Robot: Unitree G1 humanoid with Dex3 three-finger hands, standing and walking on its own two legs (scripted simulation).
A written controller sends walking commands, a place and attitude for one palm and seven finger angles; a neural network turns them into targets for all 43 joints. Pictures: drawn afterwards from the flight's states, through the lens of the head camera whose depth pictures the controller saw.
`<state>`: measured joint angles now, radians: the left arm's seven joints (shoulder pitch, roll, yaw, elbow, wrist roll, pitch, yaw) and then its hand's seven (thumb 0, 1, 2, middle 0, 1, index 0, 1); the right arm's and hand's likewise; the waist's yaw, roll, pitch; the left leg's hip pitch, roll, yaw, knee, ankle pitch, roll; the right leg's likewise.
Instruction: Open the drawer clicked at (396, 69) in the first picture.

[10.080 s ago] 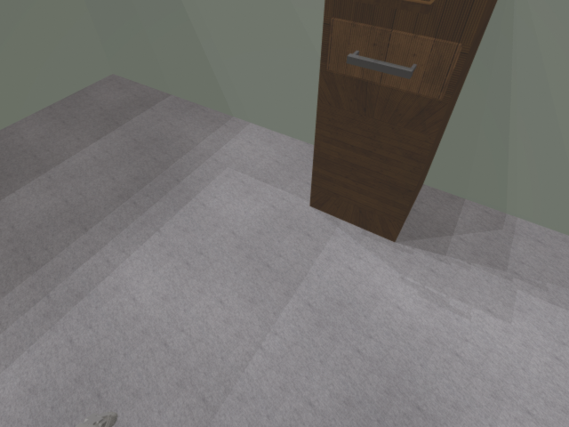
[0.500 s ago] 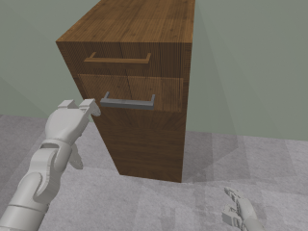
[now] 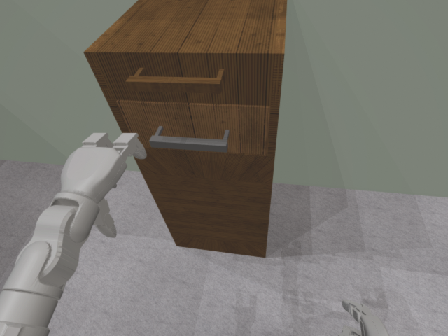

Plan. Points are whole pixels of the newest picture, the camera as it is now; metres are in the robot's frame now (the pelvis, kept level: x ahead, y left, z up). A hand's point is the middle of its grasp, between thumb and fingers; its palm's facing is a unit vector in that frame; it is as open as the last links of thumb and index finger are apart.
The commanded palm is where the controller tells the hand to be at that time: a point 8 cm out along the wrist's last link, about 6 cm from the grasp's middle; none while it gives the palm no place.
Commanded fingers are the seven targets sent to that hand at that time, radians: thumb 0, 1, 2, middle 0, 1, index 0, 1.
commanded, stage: move the hooked fingers above the handle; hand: left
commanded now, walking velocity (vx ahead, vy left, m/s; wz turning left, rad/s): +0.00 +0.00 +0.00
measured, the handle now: (190, 137) +0.56 +0.18 +0.00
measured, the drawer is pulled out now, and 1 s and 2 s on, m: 0.00 0.00 0.00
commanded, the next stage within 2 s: none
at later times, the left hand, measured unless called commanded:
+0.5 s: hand (142, 172) +0.36 +0.21 +0.10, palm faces +0.00 -0.04 -1.00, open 13.9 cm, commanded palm +0.34 +0.22 +0.16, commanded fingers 0.00 -0.50 0.30 -0.30 -1.20 -0.30 -1.20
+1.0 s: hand (164, 154) +0.43 +0.19 +0.08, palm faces -0.03 -0.03 -1.00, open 13.9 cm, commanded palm +0.41 +0.21 +0.14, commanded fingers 0.00 -0.50 0.30 -0.30 -1.20 -0.30 -1.20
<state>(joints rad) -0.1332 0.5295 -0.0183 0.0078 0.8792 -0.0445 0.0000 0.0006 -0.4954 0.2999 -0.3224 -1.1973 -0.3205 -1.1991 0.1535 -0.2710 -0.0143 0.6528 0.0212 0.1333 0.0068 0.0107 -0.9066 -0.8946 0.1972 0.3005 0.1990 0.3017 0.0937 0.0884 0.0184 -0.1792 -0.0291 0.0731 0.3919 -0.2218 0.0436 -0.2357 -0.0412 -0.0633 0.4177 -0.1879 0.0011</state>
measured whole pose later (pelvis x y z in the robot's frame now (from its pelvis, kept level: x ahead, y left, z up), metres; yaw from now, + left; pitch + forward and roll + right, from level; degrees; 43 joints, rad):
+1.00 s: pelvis +0.02 -0.02 -0.01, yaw -1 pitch +7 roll +1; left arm -0.56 0.47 -0.10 0.60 0.98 -0.09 0.08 0.00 -0.49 0.30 -0.32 -1.20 -0.32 -1.20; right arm 0.22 -0.26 -0.03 0.67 0.04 0.13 -0.03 0.01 -0.91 -0.89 0.20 0.30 0.20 0.30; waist 0.02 0.06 -0.04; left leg -0.32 0.00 0.08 0.47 -0.27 0.02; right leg -0.38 -0.02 -0.06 0.51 -0.24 -0.02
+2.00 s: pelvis +0.03 -0.01 -0.02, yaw -2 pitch +13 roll +0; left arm -0.78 0.48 -0.08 0.91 1.04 -0.08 0.17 0.00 -0.49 0.30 -0.32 -1.20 -0.32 -1.20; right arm 0.35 -0.27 -0.07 0.69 0.02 0.14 -0.02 0.01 -0.91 -0.89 0.20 0.30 0.20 0.30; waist -0.06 0.05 -0.09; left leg -0.47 0.01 0.09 0.57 -0.33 0.03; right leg -0.53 -0.01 -0.04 0.57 -0.27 -0.02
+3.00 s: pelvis +0.02 -0.02 -0.02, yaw -2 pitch +15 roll +0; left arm -0.80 0.44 -0.07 1.02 1.08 -0.06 0.26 0.00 -0.49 0.30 -0.32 -1.20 -0.32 -1.20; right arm 0.33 -0.26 -0.06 0.69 0.01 0.11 -0.02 0.00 -0.91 -0.89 0.20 0.30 0.20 0.30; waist -0.09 0.05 -0.11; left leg -0.55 0.02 0.08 0.63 -0.34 0.02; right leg -0.60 0.00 -0.05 0.63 -0.29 -0.02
